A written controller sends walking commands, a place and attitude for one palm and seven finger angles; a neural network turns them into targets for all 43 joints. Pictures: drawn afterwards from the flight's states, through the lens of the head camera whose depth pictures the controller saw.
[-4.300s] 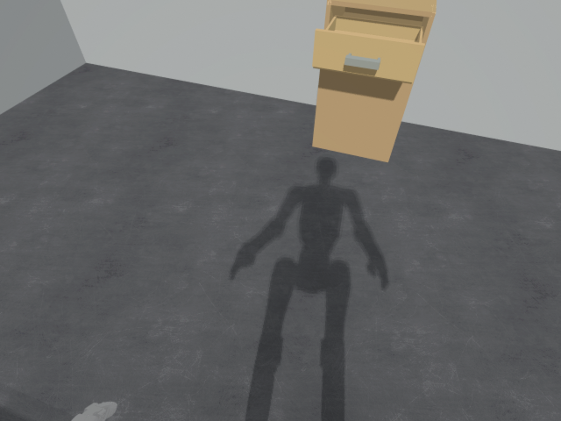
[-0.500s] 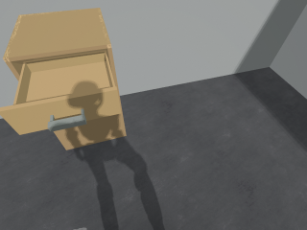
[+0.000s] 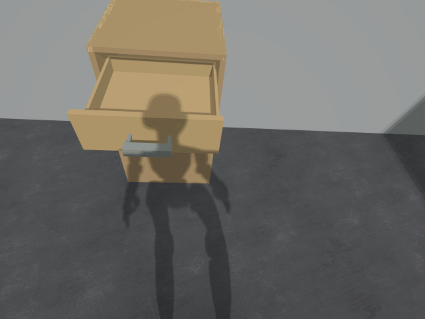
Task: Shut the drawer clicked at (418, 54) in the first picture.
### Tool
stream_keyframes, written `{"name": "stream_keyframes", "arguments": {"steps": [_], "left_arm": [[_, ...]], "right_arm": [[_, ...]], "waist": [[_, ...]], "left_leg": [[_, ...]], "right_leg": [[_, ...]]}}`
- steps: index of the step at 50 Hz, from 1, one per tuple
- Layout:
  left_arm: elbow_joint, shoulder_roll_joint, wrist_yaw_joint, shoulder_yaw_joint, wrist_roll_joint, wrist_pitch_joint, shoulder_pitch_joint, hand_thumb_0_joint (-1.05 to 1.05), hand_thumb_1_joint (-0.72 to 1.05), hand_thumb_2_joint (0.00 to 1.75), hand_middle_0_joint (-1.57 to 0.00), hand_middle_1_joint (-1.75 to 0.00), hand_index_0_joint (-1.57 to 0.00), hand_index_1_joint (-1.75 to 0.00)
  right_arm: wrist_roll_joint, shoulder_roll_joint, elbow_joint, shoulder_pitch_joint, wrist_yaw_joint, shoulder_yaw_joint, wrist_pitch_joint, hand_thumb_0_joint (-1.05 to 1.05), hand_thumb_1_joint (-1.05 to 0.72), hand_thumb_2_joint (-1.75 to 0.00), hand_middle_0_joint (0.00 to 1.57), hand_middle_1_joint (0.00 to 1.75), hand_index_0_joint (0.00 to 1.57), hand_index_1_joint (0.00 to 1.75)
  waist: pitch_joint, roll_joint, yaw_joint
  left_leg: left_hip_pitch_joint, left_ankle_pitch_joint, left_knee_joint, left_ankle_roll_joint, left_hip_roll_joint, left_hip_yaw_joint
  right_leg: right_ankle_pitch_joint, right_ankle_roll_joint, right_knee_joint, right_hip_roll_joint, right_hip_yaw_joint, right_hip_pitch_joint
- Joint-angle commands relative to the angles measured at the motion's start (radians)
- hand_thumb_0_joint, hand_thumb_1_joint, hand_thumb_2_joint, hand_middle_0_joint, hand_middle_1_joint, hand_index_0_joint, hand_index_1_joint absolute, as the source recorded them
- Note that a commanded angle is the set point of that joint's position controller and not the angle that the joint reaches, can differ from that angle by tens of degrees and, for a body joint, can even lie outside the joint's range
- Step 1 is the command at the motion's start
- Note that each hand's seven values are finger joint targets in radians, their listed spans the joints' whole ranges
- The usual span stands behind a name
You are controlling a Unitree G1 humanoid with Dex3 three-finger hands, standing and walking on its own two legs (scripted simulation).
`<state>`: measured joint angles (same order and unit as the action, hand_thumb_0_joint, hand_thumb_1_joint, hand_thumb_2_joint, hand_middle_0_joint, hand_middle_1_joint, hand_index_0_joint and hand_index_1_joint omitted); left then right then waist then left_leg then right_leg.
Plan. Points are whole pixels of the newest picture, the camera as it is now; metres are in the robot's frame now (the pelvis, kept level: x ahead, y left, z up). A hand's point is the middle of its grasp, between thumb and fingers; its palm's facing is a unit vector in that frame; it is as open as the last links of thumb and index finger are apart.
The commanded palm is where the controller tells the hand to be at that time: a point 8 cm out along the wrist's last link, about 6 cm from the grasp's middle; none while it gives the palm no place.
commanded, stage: take the last steps up to it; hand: left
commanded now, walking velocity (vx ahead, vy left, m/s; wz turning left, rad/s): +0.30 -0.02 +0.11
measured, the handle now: (148, 143) +0.54 +0.22 -0.07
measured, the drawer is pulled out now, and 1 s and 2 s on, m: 0.29 0.29 0.29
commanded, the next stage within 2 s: come to a stop and stand still in 0.98 s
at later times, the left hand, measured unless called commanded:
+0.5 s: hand out of the picture +0.09 +0.14 -0.15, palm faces +0.12 -0.97 -0.22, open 7.3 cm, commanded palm none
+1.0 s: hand out of the picture +0.10 +0.15 -0.17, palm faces +0.19 -0.98 -0.12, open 7.3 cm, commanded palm none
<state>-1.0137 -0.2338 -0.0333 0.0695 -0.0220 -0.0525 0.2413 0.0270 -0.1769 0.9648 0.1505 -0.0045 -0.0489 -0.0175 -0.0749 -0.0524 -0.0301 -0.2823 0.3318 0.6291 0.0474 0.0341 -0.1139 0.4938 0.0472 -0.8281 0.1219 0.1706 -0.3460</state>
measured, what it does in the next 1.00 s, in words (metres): walks ahead: right foot, then left foot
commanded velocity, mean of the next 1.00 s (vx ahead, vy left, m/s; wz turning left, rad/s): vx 0.26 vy -0.02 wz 0.04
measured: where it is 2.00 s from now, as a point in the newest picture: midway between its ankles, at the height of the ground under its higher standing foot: outside the picture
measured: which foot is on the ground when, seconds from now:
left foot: down 0.00-0.42, up 0.44-0.88, down 0.90-1.00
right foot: up 0.00-0.40, down 0.42-0.92, up 0.94-1.00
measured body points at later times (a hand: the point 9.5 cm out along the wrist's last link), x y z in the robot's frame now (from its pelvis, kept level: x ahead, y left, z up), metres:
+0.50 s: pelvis +0.06 -0.04 +0.01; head +0.05 -0.06 +0.46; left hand +0.08 +0.20 -0.13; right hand +0.02 -0.27 -0.16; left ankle +0.02 +0.08 -0.69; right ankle +0.07 -0.13 -0.73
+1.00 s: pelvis +0.21 +0.02 +0.00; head +0.24 +0.04 +0.45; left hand +0.10 +0.20 -0.16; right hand +0.34 -0.19 -0.14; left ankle +0.25 +0.10 -0.73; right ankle +0.10 -0.12 -0.66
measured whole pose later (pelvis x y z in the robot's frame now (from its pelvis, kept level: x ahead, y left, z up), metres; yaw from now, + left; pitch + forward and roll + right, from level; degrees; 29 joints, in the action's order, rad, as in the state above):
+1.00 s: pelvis +0.21 +0.02 +0.00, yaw +4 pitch -1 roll -1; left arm -1.18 -0.12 -0.02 0.03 -0.02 0.02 0.42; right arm 0.02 -0.13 1.01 0.12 0.00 -0.03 0.07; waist -0.08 -0.04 -0.05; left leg -0.33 0.26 0.60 0.06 0.04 -0.16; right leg 0.51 -0.01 -1.04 0.06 0.07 -0.26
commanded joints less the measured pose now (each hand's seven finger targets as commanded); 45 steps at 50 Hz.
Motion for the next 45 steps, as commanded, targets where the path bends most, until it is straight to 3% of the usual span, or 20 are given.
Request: {"name": "stream_keyframes", "arguments": {"steps": [1, 4, 7, 14, 16, 18, 19, 20, 21, 22, 24, 26, 27, 29, 35, 40, 41, 43, 44, 45], "left_arm": [[0.064, -0.042, 0.019, 0.004, -0.004, 0.029, -0.024, 0.00, 0.90, 0.90, -0.20, -0.30, -0.20, -0.30], [0.027, -0.031, 0.032, -0.008, -0.007, 0.039, 0.016, 0.00, 0.90, 0.90, -0.20, -0.30, -0.20, -0.30], [0.021, -0.021, 0.034, -0.015, -0.008, 0.045, -0.001, 0.00, 0.90, 0.90, -0.20, -0.30, -0.20, -0.30], [0.036, 0.008, 0.044, -0.021, -0.006, 0.056, -0.042, 0.00, 0.90, 0.90, -0.20, -0.30, -0.20, -0.30], [0.028, 0.009, 0.045, -0.018, -0.004, 0.064, -0.022, 0.00, 0.90, 0.90, -0.20, -0.30, -0.20, -0.30], [-0.008, 0.016, 0.044, -0.014, -0.005, 0.071, 0.062, 0.00, 0.90, 0.90, -0.20, -0.30, -0.20, -0.30], [-0.030, 0.002, 0.040, -0.008, -0.007, 0.079, 0.124, 0.00, 0.90, 0.90, -0.20, -0.30, -0.20, -0.30], [-0.046, -0.054, 0.032, 0.003, -0.012, 0.089, 0.174, 0.00, 0.90, 0.90, -0.20, -0.30, -0.20, -0.30], [-0.062, -0.129, 0.023, 0.021, -0.014, 0.093, 0.252, 0.00, 0.90, 0.90, -0.20, -0.30, -0.20, -0.30], [-0.065, -0.146, 0.016, 0.023, -0.001, 0.090, 0.303, 0.00, 0.90, 0.90, -0.20, -0.30, -0.20, -0.30], [-0.054, -0.082, 0.012, 0.011, 0.003, 0.101, 0.195, 0.00, 0.90, 0.90, -0.20, -0.30, -0.20, -0.30], [-0.036, -0.021, 0.009, -0.005, 0.002, 0.110, 0.136, 0.00, 0.90, 0.90, -0.20, -0.30, -0.20, -0.30], [-0.036, -0.010, 0.010, -0.009, 0.003, 0.118, 0.133, 0.00, 0.90, 0.90, -0.20, -0.30, -0.20, -0.30], [-0.048, -0.001, 0.012, -0.017, 0.005, 0.127, 0.162, 0.00, 0.90, 0.90, -0.20, -0.30, -0.20, -0.30], [-0.096, -0.006, 0.008, -0.021, -0.002, 0.142, 0.248, 0.00, 0.90, 0.90, -0.20, -0.30, -0.20, -0.30], [-0.128, -0.015, 0.004, -0.019, -0.007, 0.130, 0.280, 0.00, 0.90, 0.90, -0.20, -0.30, -0.20, -0.30], [-0.129, -0.016, 0.003, -0.018, -0.005, 0.127, 0.283, 0.00, 0.90, 0.90, -0.20, -0.30, -0.20, -0.30], [-0.131, -0.019, 0.002, -0.015, 0.002, 0.123, 0.260, 0.00, 0.90, 0.90, -0.20, -0.30, -0.20, -0.30], [-0.131, -0.006, 0.003, -0.019, 0.006, 0.121, 0.262, 0.00, 0.90, 0.90, -0.20, -0.30, -0.20, -0.30], [-0.116, 0.037, 0.008, -0.024, 0.013, 0.116, 0.295, 0.00, 0.90, 0.90, -0.20, -0.30, -0.20, -0.30]], "right_arm": [[0.000, -0.173, -0.025, 0.076, 0.034, -0.022, 0.020, 0.00, -0.90, -0.90, 0.20, 0.30, 0.20, 0.30], [-0.006, -0.158, -0.010, 0.105, 0.033, -0.018, 0.038, 0.00, -0.90, -0.90, 0.20, 0.30, 0.20, 0.30], [-0.007, -0.147, 0.020, 0.170, 0.034, -0.018, 0.047, 0.00, -0.90, -0.90, 0.20, 0.30, 0.20, 0.30], [0.002, -0.160, 0.050, 0.200, 0.029, -0.030, 0.047, 0.00, -0.90, -0.90, 0.20, 0.30, 0.20, 0.30], [0.002, -0.160, 0.059, 0.196, 0.026, -0.030, 0.047, 0.00, -0.90, -0.90, 0.20, 0.30, 0.20, 0.30], [-0.002, -0.146, 0.066, 0.174, 0.025, -0.026, 0.044, 0.00, -0.90, -0.90, 0.20, 0.30, 0.20, 0.30], [-0.006, -0.125, 0.069, 0.162, 0.023, -0.023, 0.045, 0.00, -0.90, -0.90, 0.20, 0.30, 0.20, 0.30], [-0.014, -0.082, 0.065, 0.163, 0.019, -0.015, 0.050, 0.00, -0.90, -0.90, 0.20, 0.30, 0.20, 0.30], [-0.015, -0.032, 0.032, 0.132, 0.013, 0.000, 0.054, 0.00, -0.90, -0.90, 0.20, 0.30, 0.20, 0.30], [-0.005, -0.075, 0.001, 0.058, 0.007, -0.009, 0.050, 0.00, -0.90, -0.90, 0.20, 0.30, 0.20, 0.30], [0.001, -0.079, 0.036, 0.088, -0.002, -0.026, 0.039, 0.00, -0.90, -0.90, 0.20, 0.30, 0.20, 0.30], [0.004, -0.051, 0.074, 0.145, -0.008, -0.025, 0.031, 0.00, -0.90, -0.90, 0.20, 0.30, 0.20, 0.30], [0.004, -0.034, 0.085, 0.171, -0.010, -0.023, 0.028, 0.00, -0.90, -0.90, 0.20, 0.30, 0.20, 0.30], [0.002, -0.019, 0.088, 0.172, -0.012, -0.022, 0.026, 0.00, -0.90, -0.90, 0.20, 0.30, 0.20, 0.30], [-0.004, -0.014, 0.031, 0.031, -0.020, -0.017, 0.036, 0.00, -0.90, -0.90, 0.20, 0.30, 0.20, 0.30], [-0.008, 0.006, 0.007, -0.046, -0.022, -0.005, 0.053, 0.00, -0.90, -0.90, 0.20, 0.30, 0.20, 0.30], [-0.008, -0.002, 0.006, -0.046, -0.019, -0.003, 0.057, 0.00, -0.90, -0.90, 0.20, 0.30, 0.20, 0.30], [-0.003, -0.025, 0.048, 0.084, -0.005, -0.007, 0.065, 0.00, -0.90, -0.90, 0.20, 0.30, 0.20, 0.30], [0.002, -0.065, 0.084, 0.201, 0.005, -0.015, 0.072, 0.00, -0.90, -0.90, 0.20, 0.30, 0.20, 0.30], [0.010, -0.176, 0.104, 0.322, 0.017, -0.040, 0.080, 0.00, -0.90, -0.90, 0.20, 0.30, 0.20, 0.30]], "waist": [[0.085, 0.249, 0.048], [0.080, 0.188, 0.049], [0.052, 0.155, 0.066], [-0.006, 0.185, 0.077], [-0.006, 0.193, 0.062], [0.006, 0.151, 0.018], [0.012, 0.099, -0.013], [0.019, -0.043, -0.038], [-0.006, -0.269, -0.076], [-0.035, -0.192, -0.101], [-0.103, -0.155, -0.028], [-0.098, -0.052, 0.021], [-0.078, -0.016, 0.036], [-0.079, -0.028, 0.038], [-0.083, -0.046, 0.008], [-0.061, -0.100, -0.015], [-0.049, -0.082, -0.015], [0.019, -0.049, 0.051], [0.098, 0.014, 0.098], [0.209, 0.200, 0.129]], "left_leg": [[0.163, -0.322, -0.352, 0.114, 0.275, 0.306], [0.205, -0.231, -0.383, 0.105, 0.221, 0.248], [0.234, -0.170, -0.416, 0.125, 0.232, 0.276], [0.150, 0.074, -0.453, 0.135, 0.237, 0.316], [0.107, 0.085, -0.429, 0.126, 0.229, 0.310], [0.011, 0.146, -0.358, 0.089, 0.187, 0.270], [-0.061, 0.176, -0.273, 0.058, 0.142, 0.225], [-0.214, 0.197, -0.117, 0.021, 0.069, 0.154], [-0.383, 0.215, 0.126, -0.020, -0.034, 0.013], [-0.414, 0.245, 0.304, -0.015, -0.002, 0.070], [-0.397, 0.084, 0.431, -0.014, 0.052, 0.110], [-0.338, -0.022, 0.452, -0.031, 0.081, 0.102], [-0.321, -0.068, 0.452, -0.040, 0.079, 0.092], [-0.330, -0.124, 0.436, -0.055, 0.079, 0.074], [-0.373, -0.137, 0.249, -0.065, 0.092, 0.042], [-0.238, -0.103, 0.054, -0.038, 0.048, -0.008], [-0.188, -0.093, 0.019, -0.030, 0.035, -0.010], [0.019, -0.167, -0.101, -0.015, -0.015, -0.048], [0.222, -0.247, -0.154, 0.001, 0.011, -0.013], [0.443, -0.399, -0.157, 0.081, 0.253, 0.268]], "right_leg": [[-0.032, 0.004, -0.265, -0.013, -0.136, -0.189], [-0.109, 0.008, -0.229, -0.022, -0.124, -0.188], [-0.111, 0.008, -0.157, -0.021, -0.121, -0.198], [-0.084, -0.007, 0.100, -0.032, -0.093, -0.096], [-0.099, -0.015, 0.178, -0.052, -0.082, -0.022], [-0.201, -0.019, 0.312, -0.083, -0.053, 0.152], [-0.229, -0.024, 0.391, -0.071, -0.076, 0.259], [-0.082, -0.059, 0.475, 0.032, -0.220, 0.395], [0.090, -0.149, 0.637, 0.238, -0.513, 0.454], [0.211, -0.216, 0.730, 0.319, -0.635, 0.362], [0.221, -0.191, 0.757, 0.264, -0.544, 0.210], [0.028, -0.170, 0.730, 0.205, -0.370, 0.159], [-0.079, -0.163, 0.718, 0.176, -0.299, 0.164], [-0.218, -0.159, 0.711, 0.145, -0.220, 0.182], [-0.469, -0.200, 0.673, 0.158, -0.196, 0.285], [-0.655, -0.181, 0.584, 0.150, -0.160, 0.313], [-0.700, -0.176, 0.549, 0.146, -0.158, 0.313], [-0.826, -0.145, 0.373, 0.100, -0.102, 0.285], [-0.769, -0.118, 0.199, 0.066, -0.088, 0.204], [-0.376, -0.068, -0.039, -0.039, -0.026, -0.005]]}}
